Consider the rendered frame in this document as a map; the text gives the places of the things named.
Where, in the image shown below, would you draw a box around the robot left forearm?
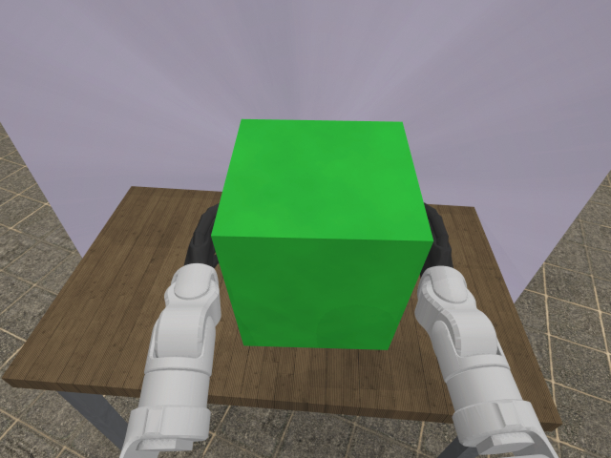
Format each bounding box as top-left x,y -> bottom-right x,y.
119,263 -> 221,458

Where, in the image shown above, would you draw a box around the carton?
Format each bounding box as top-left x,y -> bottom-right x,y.
211,119 -> 433,350

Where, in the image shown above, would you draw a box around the table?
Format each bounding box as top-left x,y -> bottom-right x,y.
2,186 -> 562,458

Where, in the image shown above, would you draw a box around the right robot hand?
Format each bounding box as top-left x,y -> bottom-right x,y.
420,202 -> 453,278

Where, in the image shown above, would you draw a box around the left robot hand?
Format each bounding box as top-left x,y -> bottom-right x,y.
184,203 -> 219,269

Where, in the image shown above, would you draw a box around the robot right forearm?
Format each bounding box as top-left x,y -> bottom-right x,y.
414,266 -> 558,458

